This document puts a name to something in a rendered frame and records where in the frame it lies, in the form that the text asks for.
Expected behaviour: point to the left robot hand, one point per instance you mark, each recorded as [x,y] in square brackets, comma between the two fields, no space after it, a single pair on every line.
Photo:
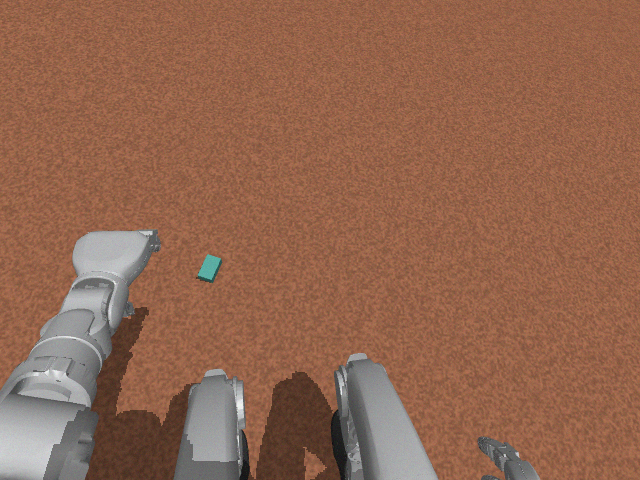
[124,254]

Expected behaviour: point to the small box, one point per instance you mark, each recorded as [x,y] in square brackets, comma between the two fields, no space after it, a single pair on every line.
[210,268]

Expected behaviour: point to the right robot hand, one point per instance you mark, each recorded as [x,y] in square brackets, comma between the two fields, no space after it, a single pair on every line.
[507,459]

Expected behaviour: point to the left robot arm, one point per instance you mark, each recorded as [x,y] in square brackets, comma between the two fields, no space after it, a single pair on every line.
[46,426]

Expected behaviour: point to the right robot foot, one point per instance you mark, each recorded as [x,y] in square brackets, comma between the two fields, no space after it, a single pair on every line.
[339,452]

